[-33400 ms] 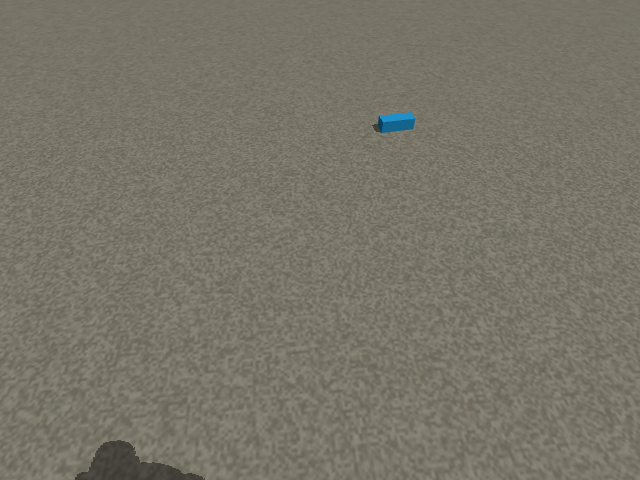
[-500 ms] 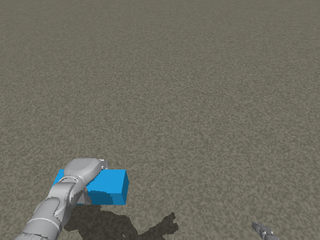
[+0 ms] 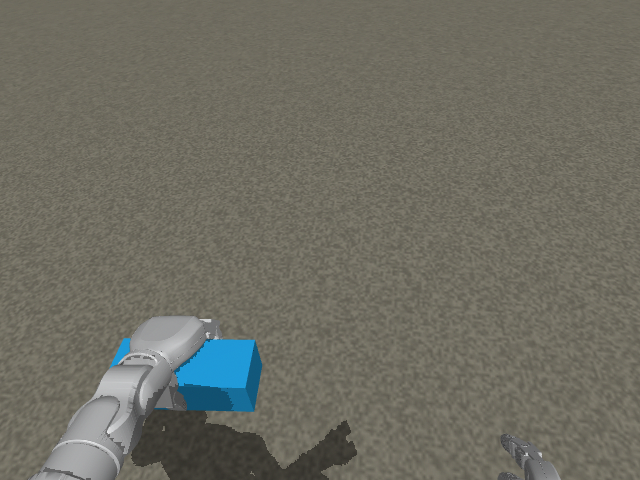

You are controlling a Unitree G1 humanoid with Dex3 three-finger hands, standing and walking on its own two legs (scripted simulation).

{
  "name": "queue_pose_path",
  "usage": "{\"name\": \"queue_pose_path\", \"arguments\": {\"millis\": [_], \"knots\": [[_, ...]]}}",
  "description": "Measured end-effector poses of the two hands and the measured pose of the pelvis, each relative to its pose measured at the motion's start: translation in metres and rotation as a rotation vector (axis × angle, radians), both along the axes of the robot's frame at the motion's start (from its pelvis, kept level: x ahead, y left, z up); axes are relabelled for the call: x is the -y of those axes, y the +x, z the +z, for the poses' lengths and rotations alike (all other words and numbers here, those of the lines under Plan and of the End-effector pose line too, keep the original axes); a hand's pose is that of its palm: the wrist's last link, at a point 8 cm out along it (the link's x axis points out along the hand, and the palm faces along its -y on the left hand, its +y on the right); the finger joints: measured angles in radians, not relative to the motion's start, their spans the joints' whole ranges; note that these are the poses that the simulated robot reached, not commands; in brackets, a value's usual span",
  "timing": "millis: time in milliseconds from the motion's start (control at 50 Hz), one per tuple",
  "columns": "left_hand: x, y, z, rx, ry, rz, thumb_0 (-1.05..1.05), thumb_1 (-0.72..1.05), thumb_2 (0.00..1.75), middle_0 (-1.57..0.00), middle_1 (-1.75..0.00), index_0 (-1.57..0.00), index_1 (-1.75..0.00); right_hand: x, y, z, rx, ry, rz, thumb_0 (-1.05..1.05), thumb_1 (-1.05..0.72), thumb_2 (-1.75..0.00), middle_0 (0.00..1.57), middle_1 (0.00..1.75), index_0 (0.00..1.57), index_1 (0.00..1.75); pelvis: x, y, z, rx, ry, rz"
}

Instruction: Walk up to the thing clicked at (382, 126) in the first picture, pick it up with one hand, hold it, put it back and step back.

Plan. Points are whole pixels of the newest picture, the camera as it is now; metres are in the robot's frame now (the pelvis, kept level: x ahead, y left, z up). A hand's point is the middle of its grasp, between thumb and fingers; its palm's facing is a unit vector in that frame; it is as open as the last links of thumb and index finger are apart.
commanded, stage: hold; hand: left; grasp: from above
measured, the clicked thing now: (187, 374) +0.30 +0.22 -0.06
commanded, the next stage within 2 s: crouch in 0.48 s
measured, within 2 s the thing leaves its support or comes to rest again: neither
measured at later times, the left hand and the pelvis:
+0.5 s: hand (175, 365) +0.29 +0.23 -0.03, palm faces -0.46 -0.02 -0.89, open 10.4 cm; pelvis +0.01 +0.00 +0.00, yaw +0 degrees
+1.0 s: hand (187, 385) +0.30 +0.23 -0.11, palm faces -0.44 +0.04 -0.90, open 10.5 cm; pelvis -0.01 +0.00 -0.03, yaw +1 degrees
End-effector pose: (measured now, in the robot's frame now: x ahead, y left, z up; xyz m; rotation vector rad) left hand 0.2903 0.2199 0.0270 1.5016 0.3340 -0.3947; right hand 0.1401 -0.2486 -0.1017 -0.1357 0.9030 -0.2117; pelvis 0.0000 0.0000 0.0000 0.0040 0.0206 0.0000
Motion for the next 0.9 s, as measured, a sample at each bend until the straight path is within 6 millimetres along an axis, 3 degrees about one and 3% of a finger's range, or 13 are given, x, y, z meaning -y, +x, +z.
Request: {"name": "queue_pose_path", "arguments": {"millis": [680,780,900], "knots": [[-0.008,0.012,-0.001,-0.003,0.005,0.004,-0.01,-0.09,0.66,-0.62,-0.68,-0.63,-0.65,-0.002,0.004,0.001,-0.048,0.001,-0.019,0.02,-0.91,-0.9,0.2,0.3,0.2,0.3,-0.004,0.011,0.004,-0.003,-0.002,0.003],[-0.007,0.009,-0.012,-0.009,0.003,-0.002,-0.01,-0.08,0.66,-0.6,-0.7,-0.61,-0.67,-0.002,0.003,0.001,-0.054,-0.001,-0.015,0.01,-0.9,-0.9,0.2,0.3,0.2,0.3,-0.004,0.01,0.002,-0.014,-0.001,0.006],[-0.009,0.008,-0.044,-0.01,0.02,-0.017,-0.01,-0.08,0.67,-0.59,-0.71,-0.6,-0.68,0.001,-0.003,-0.01,-0.091,-0.025,0.008,0.01,-0.9,-0.9,0.2,0.3,0.2,0.3,-0.003,0.003,-0.009,-0.073,-0.005,0.016]]}}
